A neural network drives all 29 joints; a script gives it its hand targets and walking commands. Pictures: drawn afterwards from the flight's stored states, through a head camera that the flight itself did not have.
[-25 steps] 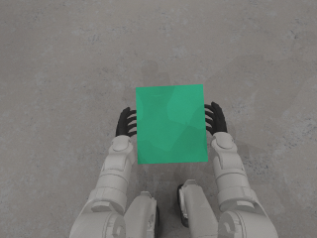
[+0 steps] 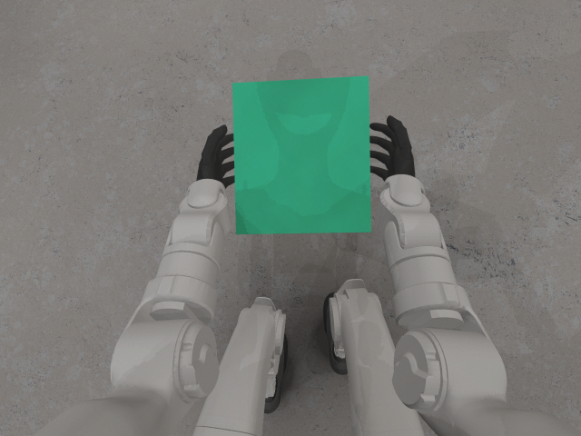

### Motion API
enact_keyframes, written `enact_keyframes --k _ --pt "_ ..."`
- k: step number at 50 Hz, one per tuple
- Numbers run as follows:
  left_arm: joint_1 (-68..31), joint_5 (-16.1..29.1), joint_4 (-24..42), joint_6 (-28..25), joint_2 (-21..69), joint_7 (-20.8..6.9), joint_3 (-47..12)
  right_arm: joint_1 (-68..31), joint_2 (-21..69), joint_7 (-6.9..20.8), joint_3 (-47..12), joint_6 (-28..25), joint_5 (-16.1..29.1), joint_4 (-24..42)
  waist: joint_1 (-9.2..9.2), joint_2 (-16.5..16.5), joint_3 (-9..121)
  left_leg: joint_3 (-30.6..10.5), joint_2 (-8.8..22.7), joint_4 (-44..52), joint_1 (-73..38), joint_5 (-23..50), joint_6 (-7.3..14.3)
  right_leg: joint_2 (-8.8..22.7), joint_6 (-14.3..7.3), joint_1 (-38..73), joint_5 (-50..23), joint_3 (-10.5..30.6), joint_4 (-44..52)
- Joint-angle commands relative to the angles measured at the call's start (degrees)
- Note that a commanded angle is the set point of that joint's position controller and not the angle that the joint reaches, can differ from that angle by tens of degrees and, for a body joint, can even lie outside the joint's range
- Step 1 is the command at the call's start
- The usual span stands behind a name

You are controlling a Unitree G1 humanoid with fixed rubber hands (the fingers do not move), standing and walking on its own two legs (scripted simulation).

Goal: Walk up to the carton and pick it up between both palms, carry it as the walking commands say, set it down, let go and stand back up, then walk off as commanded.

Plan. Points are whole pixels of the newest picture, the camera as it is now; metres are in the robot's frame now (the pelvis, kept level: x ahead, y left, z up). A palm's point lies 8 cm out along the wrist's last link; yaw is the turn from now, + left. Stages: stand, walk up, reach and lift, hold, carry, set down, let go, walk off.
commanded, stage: set down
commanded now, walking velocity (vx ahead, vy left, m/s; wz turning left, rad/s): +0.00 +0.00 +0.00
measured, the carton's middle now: (305, 171) +0.48 -0.01 -0.16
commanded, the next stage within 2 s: none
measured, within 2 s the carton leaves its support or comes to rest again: rests again in 2.00 s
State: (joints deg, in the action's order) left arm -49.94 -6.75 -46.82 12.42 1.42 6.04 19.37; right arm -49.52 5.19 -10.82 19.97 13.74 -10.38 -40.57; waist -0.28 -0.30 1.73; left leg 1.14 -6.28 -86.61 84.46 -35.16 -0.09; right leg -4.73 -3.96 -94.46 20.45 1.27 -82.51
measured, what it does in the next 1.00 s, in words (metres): lowers itself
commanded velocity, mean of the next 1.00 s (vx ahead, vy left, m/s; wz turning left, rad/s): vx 0.00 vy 0.00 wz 0.00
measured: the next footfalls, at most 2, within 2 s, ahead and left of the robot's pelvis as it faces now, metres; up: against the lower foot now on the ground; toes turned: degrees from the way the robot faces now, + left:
none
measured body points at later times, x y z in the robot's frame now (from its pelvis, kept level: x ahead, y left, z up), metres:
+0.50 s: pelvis -0.02 +0.03 -0.06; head +0.28 -0.01 +0.27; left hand +0.49 +0.13 -0.18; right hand +0.48 -0.13 -0.18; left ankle +0.04 +0.13 -0.55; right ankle +0.13 -0.07 -0.55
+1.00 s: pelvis -0.04 +0.03 -0.12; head +0.32 +0.00 +0.14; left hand +0.51 +0.13 -0.28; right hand +0.51 -0.13 -0.28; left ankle +0.04 +0.13 -0.55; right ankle +0.13 -0.07 -0.55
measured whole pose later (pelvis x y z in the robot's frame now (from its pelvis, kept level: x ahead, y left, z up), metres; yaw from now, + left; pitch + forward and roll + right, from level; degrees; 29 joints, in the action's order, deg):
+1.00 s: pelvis -0.04 +0.03 -0.12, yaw -1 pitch +26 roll +3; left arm -80.5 2.5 -48.3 19.1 -7.6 13.1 13.4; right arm -81.9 -10.0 -9.4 17.6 19.3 -2.6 -47.5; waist 0.8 -0.4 -30.0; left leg 3.2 -9.7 -113.2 99.9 -40.0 1.0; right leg -4.9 -1.3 -109.9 22.0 1.5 -105.9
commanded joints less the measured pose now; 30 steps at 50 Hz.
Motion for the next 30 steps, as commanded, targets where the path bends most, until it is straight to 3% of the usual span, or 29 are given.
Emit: enact_keyframes --k 1,2,3,4,5,7,8,9,10,11,12,13,14,15,16,17,18,19,20,21,22,23,24,25,26,27,28,29,30 --pt "-47.20 5.34 9.56 -3.87 46.21 -14.13 -20.61 -42.12 57.74 8.18 -31.12 -0.45 5.61 3.58 -3.08 8.63 60.91 -3.20 -5.05 5.22 8.94 8.35 2.63 -2.75 5.18 67.31 -10.76 12.35 2.89" --pt "-47.98 4.75 14.60 -4.49 44.29 -14.25 -21.64 -36.14 61.86 8.17 -32.14 -0.04 5.69 -0.93 -6.95 8.37 63.07 -1.76 -4.94 4.14 10.65 8.28 2.44 -2.72 5.07 69.92 -12.19 13.77 2.64" --pt "-45.45 3.51 9.80 -3.03 45.20 -15.02 -19.78 -36.04 59.18 8.21 -28.86 0.54 3.19 -2.76 -3.21 6.73 54.92 -2.87 -4.41 3.61 12.95 8.25 2.13 -2.41 5.35 64.32 -11.06 13.87 2.61" --pt "-49.40 4.26 9.00 -2.57 43.95 -15.54 -17.34 -38.12 57.54 8.18 -26.39 1.27 2.24 -4.99 -4.81 8.13 55.47 -3.09 -4.35 3.81 12.85 4.65 2.20 -2.50 5.19 61.81 -3.83 13.01 2.96" --pt "-48.75 4.63 9.04 -2.51 46.27 -15.89 -18.94 -38.11 56.72 8.38 -26.60 1.07 1.94 -5.08 -4.26 7.41 56.05 -3.41 -4.01 2.90 13.45 6.65 1.89 -2.25 4.58 60.37 -5.76 12.42 1.23" --pt "-52.56 6.16 14.34 -2.90 45.69 -15.77 -21.37 -43.79 58.11 8.07 -31.37 0.15 5.51 2.50 -5.61 7.09 65.73 -2.13 -4.16 0.53 12.02 11.95 1.55 -2.58 4.83 66.68 -14.48 13.77 -0.79" --pt "-52.66 6.35 11.78 -2.21 43.60 -15.61 -20.43 -41.69 56.53 8.14 -28.38 0.87 4.34 -2.69 -4.21 7.59 60.05 -2.19 -4.39 0.53 14.43 9.07 1.24 -3.43 5.05 63.72 -12.14 11.59 -1.76" --pt "-50.53 6.32 8.91 -0.91 49.18 -16.08 -21.17 -45.98 54.51 8.15 -28.29 -0.02 4.63 1.54 -4.01 4.17 62.81 -2.33 -4.45 0.82 11.50 10.09 1.17 -3.12 4.44 63.01 -11.70 11.09 -2.37" --pt "-50.98 6.24 11.45 -1.55 48.04 -15.79 -19.63 -45.52 57.60 7.95 -27.98 0.80 3.91 -0.92 -4.08 8.26 64.20 -2.24 -4.62 -0.08 12.01 9.13 1.82 -3.64 4.94 63.99 -10.48 10.70 -1.92" --pt "-50.93 5.66 6.92 -0.47 48.18 -16.16 -18.37 -45.67 54.56 8.17 -25.43 1.27 2.16 -2.35 -1.62 6.61 56.97 -3.05 -4.23 0.31 14.29 7.62 1.40 -3.37 4.53 58.78 -8.66 10.22 -2.19" --pt "-51.90 7.34 9.72 -0.94 48.46 -15.78 -19.99 -48.13 53.23 8.04 -26.64 0.25 3.17 2.00 -0.68 6.76 62.45 -3.62 -4.52 -0.46 11.72 10.84 1.13 -3.63 4.54 58.64 -12.20 8.89 -3.79" --pt "-54.20 6.10 7.55 -0.13 47.13 -15.38 -19.55 -48.47 53.76 9.03 -26.41 1.49 4.22 -3.41 -5.11 4.58 61.13 -2.04 -4.73 -0.43 13.79 8.36 0.98 -3.14 4.51 56.73 -8.10 9.73 -3.47" --pt "-56.59 7.29 8.88 -0.42 48.87 -15.34 -20.87 -45.70 52.20 9.39 -23.75 1.63 2.94 -5.50 -1.49 2.57 58.00 -3.08 -4.23 -0.37 11.48 8.91 0.41 -3.64 3.66 50.90 -7.75 7.31 -4.95" --pt "-57.12 7.57 12.82 -1.30 49.26 -14.53 -21.49 -46.52 53.42 10.11 -23.74 0.75 4.02 -3.69 -2.43 3.38 61.29 -3.99 -4.11 0.38 5.99 13.06 0.60 -4.39 3.92 48.91 -12.79 5.08 -6.21" --pt "-61.90 8.68 15.80 -1.55 49.79 -14.00 -22.66 -48.71 53.74 10.05 -23.28 0.83 3.64 -1.75 0.17 3.50 66.71 -3.91 -4.30 -0.11 3.22 15.34 0.42 -4.56 3.77 51.22 -15.31 4.41 -6.38" --pt "-57.31 6.82 9.07 -0.71 46.80 -13.75 -19.43 -45.85 52.60 10.77 -22.32 1.74 3.08 -8.27 -3.73 5.07 59.04 -3.49 -4.35 0.00 7.28 12.04 0.36 -4.24 4.32 47.07 -12.89 3.90 -7.00" --pt "-53.56 7.29 7.69 -0.26 51.34 -13.46 -20.68 -48.71 50.60 10.86 -22.42 0.05 2.92 -1.48 -1.58 1.63 63.77 -4.40 -4.57 -0.11 3.87 14.02 0.36 -4.10 3.34 48.04 -13.92 3.81 -7.78" --pt "-54.62 6.45 8.79 -0.74 51.45 -12.99 -21.67 -46.88 51.76 11.33 -22.83 0.40 3.32 -4.88 -3.62 0.85 64.28 -3.29 -4.73 -0.67 4.08 17.03 -0.40 -4.39 3.59 46.37 -17.61 3.52 -9.01" --pt "-60.34 8.40 16.39 -1.97 49.38 -11.86 -24.70 -49.49 52.47 11.78 -24.33 0.09 4.38 -0.42 -2.00 1.41 69.70 -4.21 -4.82 -1.16 0.29 20.91 -0.35 -4.73 3.58 46.03 -19.86 2.93 -10.12" --pt "-58.06 8.34 12.33 -1.18 50.16 -12.09 -22.75 -49.84 49.69 12.25 -22.99 0.77 3.84 -3.25 -1.57 3.22 66.77 -3.88 -4.78 -1.12 4.29 18.22 -1.04 -4.71 3.84 45.86 -18.76 1.92 -10.44" --pt "-61.19 8.82 14.06 -1.61 48.26 -11.30 -23.15 -50.79 51.53 12.43 -24.03 0.55 5.21 -2.79 -1.53 3.43 68.70 -4.35 -4.81 -1.98 1.59 17.97 -0.22 -4.61 3.55 45.76 -17.59 2.86 -10.31" --pt "-65.16 10.12 16.65 -1.78 48.43 -10.70 -26.07 -49.78 50.41 12.87 -22.67 0.84 4.68 -3.48 -0.53 1.42 71.04 -4.46 -4.89 -2.12 -0.86 18.49 -0.59 -5.09 2.89 41.96 -16.65 1.41 -12.28" --pt "-62.81 11.34 14.22 -0.91 50.70 -10.41 -28.79 -52.25 47.95 12.70 -24.43 0.15 5.48 0.89 2.37 -0.11 75.27 -4.71 -4.60 -3.19 -1.29 20.30 -1.22 -4.54 2.77 44.39 -18.78 0.89 -12.37" --pt "-65.10 12.38 17.84 -0.49 51.66 -10.16 -29.10 -53.54 46.85 12.67 -25.27 0.64 5.67 0.93 1.86 -1.96 80.67 -3.98 -5.18 -4.58 -2.59 21.63 -1.97 -4.43 2.61 46.23 -20.68 1.93 -12.95" --pt "-62.55 10.81 14.19 -0.26 49.94 -9.49 -27.44 -53.43 45.43 12.98 -25.49 1.11 6.88 -1.14 -0.31 -3.32 76.92 -3.59 -4.72 -3.71 -3.18 19.19 -1.96 -4.29 2.91 41.77 -16.17 1.13 -13.34" --pt "-64.44 9.94 11.79 0.05 49.47 -8.90 -26.57 -52.86 46.53 13.70 -22.61 1.84 4.96 -5.71 0.77 -0.60 72.59 -4.78 -4.46 -2.72 -2.06 15.25 -1.79 -4.27 2.79 36.52 -11.04 -0.32 -13.57" --pt "-68.63 10.72 16.90 -0.24 49.57 -8.74 -27.42 -57.44 45.60 14.16 -24.17 1.22 7.19 0.55 -0.59 -3.25 77.88 -4.64 -4.18 -4.32 -4.66 18.42 -1.62 -4.10 1.87 39.60 -14.11 2.05 -13.48" --pt "-69.22 12.12 18.60 -0.17 48.13 -8.04 -27.41 -59.85 43.31 14.61 -26.27 1.48 8.02 3.15 -0.33 -1.33 83.16 -5.39 -3.81 -4.76 -6.76 21.34 -1.76 -3.88 2.08 41.78 -16.24 1.31 -15.08" --pt "-69.20 12.30 18.54 -0.10 48.95 -7.65 -29.53 -59.90 44.14 14.75 -27.46 1.13 8.48 5.28 0.91 -2.09 88.60 -4.91 -3.95 -6.21 -8.76 23.65 -1.83 -4.46 2.03 42.27 -19.22 0.25 -16.70"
